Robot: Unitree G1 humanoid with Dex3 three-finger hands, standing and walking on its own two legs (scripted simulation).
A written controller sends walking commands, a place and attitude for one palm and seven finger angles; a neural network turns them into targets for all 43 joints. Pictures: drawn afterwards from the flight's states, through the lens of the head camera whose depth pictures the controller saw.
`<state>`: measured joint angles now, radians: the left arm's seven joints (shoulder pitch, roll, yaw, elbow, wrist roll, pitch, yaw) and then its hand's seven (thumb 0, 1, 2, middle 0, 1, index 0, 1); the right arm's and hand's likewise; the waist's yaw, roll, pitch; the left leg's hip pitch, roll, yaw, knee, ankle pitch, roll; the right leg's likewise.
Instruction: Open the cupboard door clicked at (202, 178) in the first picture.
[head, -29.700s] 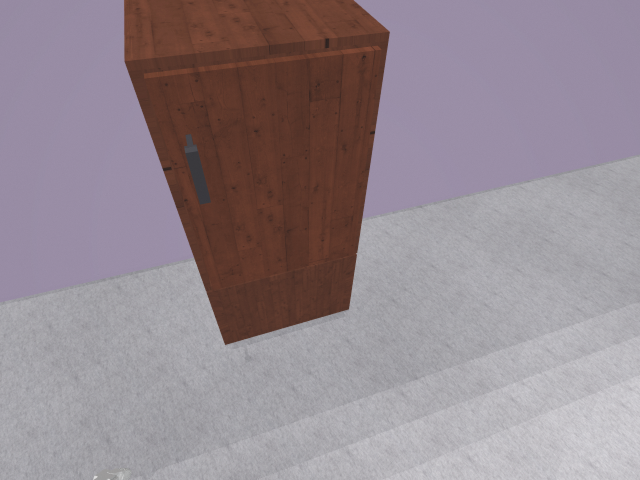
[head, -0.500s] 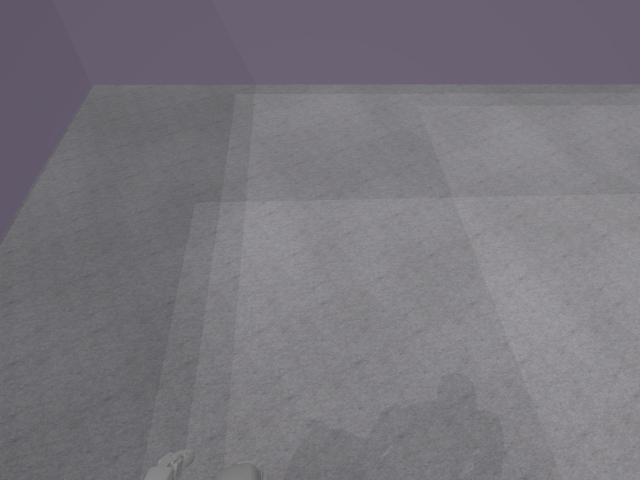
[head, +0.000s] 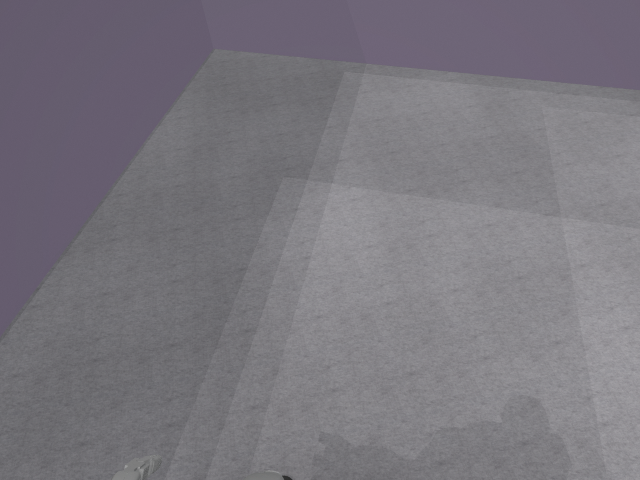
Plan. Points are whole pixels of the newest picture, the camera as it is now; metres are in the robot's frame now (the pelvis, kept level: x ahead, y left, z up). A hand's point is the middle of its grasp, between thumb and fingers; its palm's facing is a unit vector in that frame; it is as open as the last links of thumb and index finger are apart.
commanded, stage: turn to face it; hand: left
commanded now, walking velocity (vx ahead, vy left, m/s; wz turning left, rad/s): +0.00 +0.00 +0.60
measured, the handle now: out of the picture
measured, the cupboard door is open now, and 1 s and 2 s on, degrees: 43 43 43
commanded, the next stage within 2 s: none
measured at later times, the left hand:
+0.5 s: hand out of the picture -0.04 +0.19 -0.18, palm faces +0.37 -0.89 -0.26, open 7.3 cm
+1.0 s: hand out of the picture +0.00 +0.12 -0.14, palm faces +0.57 -0.77 -0.28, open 7.3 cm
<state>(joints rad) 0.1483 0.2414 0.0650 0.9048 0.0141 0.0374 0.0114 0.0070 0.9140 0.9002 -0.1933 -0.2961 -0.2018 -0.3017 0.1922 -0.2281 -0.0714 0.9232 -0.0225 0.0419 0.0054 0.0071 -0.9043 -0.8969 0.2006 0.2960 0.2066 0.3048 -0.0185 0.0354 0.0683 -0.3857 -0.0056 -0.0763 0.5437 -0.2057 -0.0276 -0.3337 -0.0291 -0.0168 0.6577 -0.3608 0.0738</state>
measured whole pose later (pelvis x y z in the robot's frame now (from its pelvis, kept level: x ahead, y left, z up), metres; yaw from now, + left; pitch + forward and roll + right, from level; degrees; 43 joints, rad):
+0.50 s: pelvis +0.00 -0.03 -0.01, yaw +20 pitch +0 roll +2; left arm 0.25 0.25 0.06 0.93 0.02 0.05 0.02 0.01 0.91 0.90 -0.20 -0.30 -0.21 -0.30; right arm 0.06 -0.23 -0.06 0.88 -0.02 0.03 0.02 0.01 -0.91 -0.90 0.19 0.30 0.20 0.30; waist 0.02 -0.06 0.12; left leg -0.31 -0.01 0.09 0.64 -0.29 0.02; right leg -0.35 -0.15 -0.17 0.94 -0.54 0.04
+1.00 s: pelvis +0.05 -0.08 +0.01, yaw +37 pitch +1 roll +3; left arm 0.20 0.17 0.03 0.88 0.02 0.01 0.02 0.01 0.91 0.90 -0.20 -0.30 -0.21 -0.30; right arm 0.16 -0.27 -0.09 0.94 -0.02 0.08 0.02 0.01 -0.91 -0.90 0.20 0.30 0.20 0.30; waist -0.03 0.02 0.10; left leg -0.51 0.01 0.02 1.12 -0.44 -0.07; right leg -0.22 -0.11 -0.15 0.53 -0.32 -0.01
